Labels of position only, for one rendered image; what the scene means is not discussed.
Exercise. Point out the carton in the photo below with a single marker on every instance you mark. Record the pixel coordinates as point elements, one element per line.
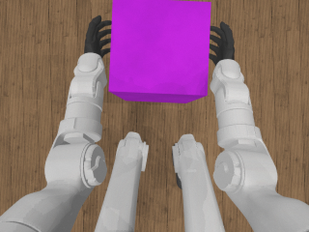
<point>160,50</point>

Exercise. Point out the right robot upper arm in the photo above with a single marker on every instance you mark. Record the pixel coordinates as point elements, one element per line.
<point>249,178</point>

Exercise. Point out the left robot upper arm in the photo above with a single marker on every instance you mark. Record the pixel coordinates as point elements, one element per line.
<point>71,171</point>

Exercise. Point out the robot left thigh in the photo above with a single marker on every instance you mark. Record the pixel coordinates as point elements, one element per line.
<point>118,210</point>

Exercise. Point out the robot left forearm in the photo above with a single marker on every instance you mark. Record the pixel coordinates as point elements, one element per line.
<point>84,104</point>

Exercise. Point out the robot right hand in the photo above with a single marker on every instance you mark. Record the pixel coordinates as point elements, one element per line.
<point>225,49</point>

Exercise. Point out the robot right forearm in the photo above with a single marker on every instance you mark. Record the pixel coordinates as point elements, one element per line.
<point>234,113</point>

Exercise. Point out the robot left shin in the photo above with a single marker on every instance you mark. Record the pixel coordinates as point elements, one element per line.
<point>131,134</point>

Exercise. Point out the robot left hand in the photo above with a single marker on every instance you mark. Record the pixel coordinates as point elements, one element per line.
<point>93,44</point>

